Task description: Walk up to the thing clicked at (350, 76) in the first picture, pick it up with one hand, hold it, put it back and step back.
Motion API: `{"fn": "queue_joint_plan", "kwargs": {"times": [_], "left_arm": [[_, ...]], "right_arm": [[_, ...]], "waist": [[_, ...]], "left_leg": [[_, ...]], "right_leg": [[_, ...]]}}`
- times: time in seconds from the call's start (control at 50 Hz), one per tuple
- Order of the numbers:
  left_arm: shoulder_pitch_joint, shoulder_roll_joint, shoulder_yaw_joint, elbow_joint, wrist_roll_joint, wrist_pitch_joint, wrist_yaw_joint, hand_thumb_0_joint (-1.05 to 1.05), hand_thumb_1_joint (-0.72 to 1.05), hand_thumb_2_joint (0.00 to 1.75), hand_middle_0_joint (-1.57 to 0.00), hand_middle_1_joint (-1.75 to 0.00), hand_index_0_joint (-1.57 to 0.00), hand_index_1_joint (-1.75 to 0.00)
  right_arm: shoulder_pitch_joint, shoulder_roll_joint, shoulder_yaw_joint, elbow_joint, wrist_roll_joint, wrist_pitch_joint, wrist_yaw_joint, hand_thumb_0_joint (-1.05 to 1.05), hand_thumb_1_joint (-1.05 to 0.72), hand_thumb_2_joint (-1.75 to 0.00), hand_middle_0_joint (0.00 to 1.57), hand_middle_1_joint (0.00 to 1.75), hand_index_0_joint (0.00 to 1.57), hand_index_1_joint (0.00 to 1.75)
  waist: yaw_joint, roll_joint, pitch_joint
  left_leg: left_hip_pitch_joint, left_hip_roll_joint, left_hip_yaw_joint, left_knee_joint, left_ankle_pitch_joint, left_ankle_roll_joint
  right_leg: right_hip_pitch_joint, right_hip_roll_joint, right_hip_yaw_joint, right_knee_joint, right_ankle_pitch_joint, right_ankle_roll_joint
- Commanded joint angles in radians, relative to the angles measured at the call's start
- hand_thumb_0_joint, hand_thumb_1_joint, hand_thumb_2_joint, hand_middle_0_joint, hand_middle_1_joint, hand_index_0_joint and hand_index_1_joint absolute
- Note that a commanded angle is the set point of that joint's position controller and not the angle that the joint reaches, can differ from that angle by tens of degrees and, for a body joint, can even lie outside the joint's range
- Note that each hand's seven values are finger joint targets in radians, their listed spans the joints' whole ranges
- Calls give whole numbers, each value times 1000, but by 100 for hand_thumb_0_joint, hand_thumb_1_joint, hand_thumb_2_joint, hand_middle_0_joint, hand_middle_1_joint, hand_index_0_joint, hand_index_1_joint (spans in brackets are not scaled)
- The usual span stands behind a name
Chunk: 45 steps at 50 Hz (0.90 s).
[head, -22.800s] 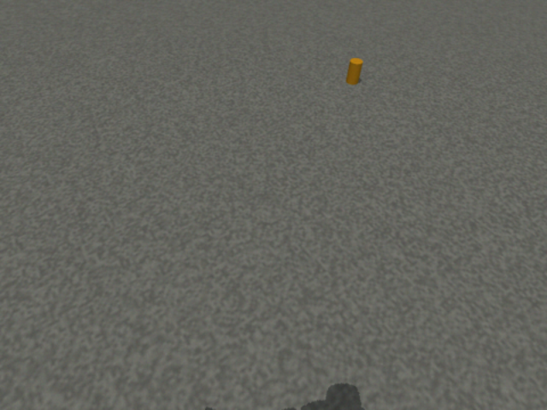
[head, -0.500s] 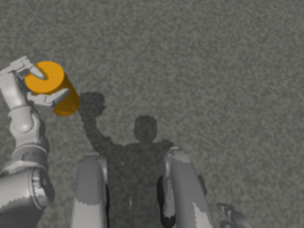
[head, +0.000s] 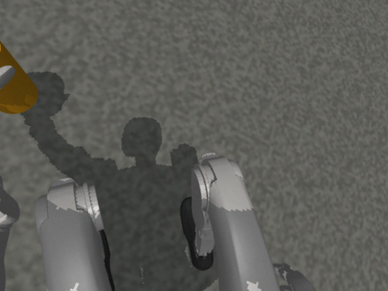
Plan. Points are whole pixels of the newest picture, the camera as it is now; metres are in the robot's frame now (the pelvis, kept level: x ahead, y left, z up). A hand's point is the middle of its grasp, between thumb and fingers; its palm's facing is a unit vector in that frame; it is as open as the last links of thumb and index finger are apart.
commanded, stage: crouch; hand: left
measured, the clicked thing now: out of the picture +0.53 +0.28 -0.11
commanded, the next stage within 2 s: lower in 0.42 s
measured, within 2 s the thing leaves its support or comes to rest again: neither
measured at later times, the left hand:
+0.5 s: hand out of the picture +0.54 +0.29 -0.12, palm faces +0.39 -0.92 -0.04, open 7.2 cm
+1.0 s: hand (0, 86) +0.54 +0.30 -0.18, palm faces +0.41 -0.91 -0.05, open 7.2 cm
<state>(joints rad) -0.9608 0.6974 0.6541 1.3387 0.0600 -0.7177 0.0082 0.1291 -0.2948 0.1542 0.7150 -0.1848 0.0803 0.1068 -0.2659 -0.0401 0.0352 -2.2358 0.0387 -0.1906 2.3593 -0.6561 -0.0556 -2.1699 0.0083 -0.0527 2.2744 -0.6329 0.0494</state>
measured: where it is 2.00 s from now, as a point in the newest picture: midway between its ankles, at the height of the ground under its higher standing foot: (151, 260)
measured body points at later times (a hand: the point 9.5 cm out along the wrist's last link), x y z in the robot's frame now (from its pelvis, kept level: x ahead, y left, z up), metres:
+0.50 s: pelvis +0.00 +0.01 -0.03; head +0.27 +0.10 +0.32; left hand +0.51 +0.34 -0.12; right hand +0.05 -0.27 -0.11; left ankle +0.09 +0.14 -0.31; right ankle +0.12 -0.13 -0.31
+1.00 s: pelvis +0.00 +0.02 -0.04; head +0.28 +0.13 +0.28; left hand +0.51 +0.34 -0.18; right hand +0.07 -0.27 -0.10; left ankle +0.09 +0.14 -0.31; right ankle +0.12 -0.13 -0.31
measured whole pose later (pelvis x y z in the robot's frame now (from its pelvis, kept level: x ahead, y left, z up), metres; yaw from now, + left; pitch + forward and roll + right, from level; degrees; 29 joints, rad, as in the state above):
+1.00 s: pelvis +0.00 +0.02 -0.04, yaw -6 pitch +21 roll -14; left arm -0.94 0.97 0.62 1.47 0.02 -0.85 0.03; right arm -0.04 -0.37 0.43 0.56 -0.30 0.13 0.12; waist -0.33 -0.20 0.26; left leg -2.27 0.02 -0.34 2.57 -0.70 -0.05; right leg -2.14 0.05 -0.15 2.37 -0.64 0.09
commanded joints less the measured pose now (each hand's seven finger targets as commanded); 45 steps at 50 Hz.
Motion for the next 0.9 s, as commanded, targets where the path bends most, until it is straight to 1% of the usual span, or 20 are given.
{"fn": "queue_joint_plan", "kwargs": {"times": [0.0, 0.02, 0.1, 0.14, 0.18, 0.22, 0.24, 0.28, 0.32, 0.38, 0.42, 0.46, 0.52, 0.68, 0.7, 0.74, 0.82, 0.84, 0.86, 0.88], "left_arm": [[-392, 352, 38, -243, -18, -88, -1, 0, 10, 121, -122, -140, -126, -138], [-378, 334, 26, -237, -19, -83, -4, 0, 11, 121, -122, -139, -126, -137], [-391, 380, 31, -267, -12, -80, -9, 0, 18, 122, -125, -140, -129, -138], [-376, 353, 12, -256, -20, -80, -13, 0, 18, 123, -125, -142, -129, -139], [-384, 394, 33, -278, -20, -82, -5, 0, 22, 124, -126, -141, -130, -139], [-368, 381, 22, -281, -23, -85, -7, 0, 18, 121, -126, -140, -130, -138], [-375, 359, -2, -276, -21, -85, -11, 0, 19, 122, -124, -140, -129, -138], [-356, 355, -1, -261, -25, -85, -6, 0, 22, 122, -126, -139, -130, -137], [-375, 398, 13, -299, -23, -92, -1, 0, 21, 121, -126, -139, -130, -136], [-354, 358, -10, -279, -29, -97, 0, 0, 21, 122, -126, -139, -130, -137], [-348, 406, 18, -285, -24, -100, 11, 0, 19, 122, -128, -140, -132, -138], [-360, 389, 0, -294, -23, -112, 14, 0, 22, 122, -127, -140, -131, -137], [-328, 385, 0, -259, -29, -112, 16, 0, 18, 121, -127, -139, -129, -138], [-305, 449, 7, -182, -37, -157, 19, 0, 23, 121, -128, -139, -131, -138], [-291, 424, -8, -154, -39, -163, 18, 0, 24, 123, -128, -140, -130, -139], [-286, 481, 25, -148, -49, -177, 22, 0, 24, 122, -127, -139, -129, -138], [-288, 495, 12, -129, -47, -208, 25, 0, 20, 123, -124, -139, -127, -138], [-302, 510, 2, -120, -42, -210, 27, 0, 19, 122, -125, -138, -128, -137], [-317, 490, -23, -113, -42, -218, 28, 0, 21, 122, -126, -139, -128, -138], [-307, 504, -16, -104, -45, -224, 29, 0, 20, 122, -126, -138, -129, -138]], "right_arm": [[178, -273, -53, -28, -18, 7, -15, 0, -91, -91, 20, 30, 20, 30], [179, -272, -50, -30, -21, 10, -14, 0, -91, -91, 20, 30, 20, 30], [170, -291, -34, -36, -31, 16, -11, 0, -91, -90, 20, 30, 20, 30], [165, -298, -22, -33, -34, 18, -7, 0, -91, -90, 20, 30, 20, 30], [165, -307, -15, -40, -38, 21, -7, 0, -90, -90, 20, 30, 20, 30], [151, -313, -8, -49, -42, 25, -6, 0, -91, -90, 20, 30, 20, 30], [157, -313, -5, -38, -46, 26, -5, 0, -91, -90, 20, 30, 20, 30], [161, -320, 5, -39, -48, 28, -3, 0, -91, -90, 20, 30, 20, 30], [140, -328, 7, -56, -50, 29, -5, 0, -91, -90, 20, 30, 20, 30], [135, -337, 20, -50, -56, 33, -1, 0, -91, -90, 20, 30, 20, 30], [125, -345, 24, -66, -59, 40, -1, 0, -92, -91, 20, 30, 20, 30], [112, -352, 33, -78, -64, 41, 4, 0, -91, -90, 20, 30, 20, 30], [105, -347, 45, -79, -65, 44, 3, 0, -92, -91, 20, 30, 20, 30], [44, -374, 100, -125, -86, 50, 1, 0, -92, -91, 20, 30, 20, 30], [38, -373, 108, -126, -91, 50, 1, 0, -92, -91, 20, 30, 20, 30], [27, -384, 121, -137, -96, 54, -1, 0, -92, -91, 20, 30, 20, 30], [4, -394, 149, -136, -115, 57, -3, 0, -91, -91, 20, 30, 20, 30], [-7, -393, 154, -136, -116, 58, -5, 0, -92, -91, 20, 30, 20, 30], [-21, -400, 161, -144, -122, 58, -5, 0, -92, -91, 20, 30, 20, 30], [-25, -400, 166, -141, -122, 58, -6, 0, -91, -91, 20, 30, 20, 30]], "waist": [[-6, 339, -735], [-13, 332, -734], [-21, 363, -705], [-29, 383, -673], [-31, 378, -685], [-31, 388, -679], [-47, 404, -672], [-50, 398, -658], [-47, 413, -656], [-60, 421, -624], [-51, 429, -632], [-74, 453, -633], [-74, 408, -607], [-113, 376, -552], [-119, 378, -537], [-115, 370, -539], [-137, 435, -520], [-137, 441, -502], [-158, 441, -482], [-155, 439, -472]], "left_leg": [[433, 6, 94, -221, 125, 50], [423, 7, 97, -207, 122, 52], [409, 11, 85, -182, 105, 50], [419, 13, 74, -183, 97, 45], [411, 13, 68, -164, 104, 47], [428, 14, 63, -161, 115, 42], [441, 15, 61, -151, 130, 41], [443, 15, 52, -150, 145, 39], [443, 15, 52, -139, 143, 41], [461, 18, 39, -135, 169, 35], [469, 20, 34, -138, 171, 32], [492, 22, 24, -134, 193, 28], [439, 20, 29, -110, 184, 37], [409, 30, 6, -85, 182, 43], [419, 31, 2, -88, 178, 41], [410, 33, 1, -75, 161, 44], [484, 43, -19, -77, 208, 31], [476, 44, -19, -79, 185, 31], [466, 44, -25, -76, 173, 32], [461, 44, -25, -74, 162, 33]], "right_leg": [[407, 29, -99, -184, 160, -59], [416, 32, -97, -188, 162, -57], [389, 37, -111, -160, 152, -59], [363, 37, -125, -145, 145, -62], [374, 39, -129, -138, 156, -60], [362, 40, -138, -125, 163, -63], [356, 41, -139, -121, 179, -62], [355, 40, -147, -113, 190, -63], [356, 41, -147, -110, 195, -63], [339, 40, -159, -96, 211, -65], [347, 41, -166, -92, 211, -65], [350, 40, -175, -81, 231, -65], [370, 44, -167, -88, 233, -61], [401, 54, -186, -82, 238, -51], [395, 53, -193, -84, 235, -50], [409, 59, -194, -88, 227, -47], [396, 62, -213, -68, 259, -50], [375, 63, -215, -68, 240, -52], [370, 63, -222, -67, 238, -50], [370, 64, -222, -68, 232, -50]]}}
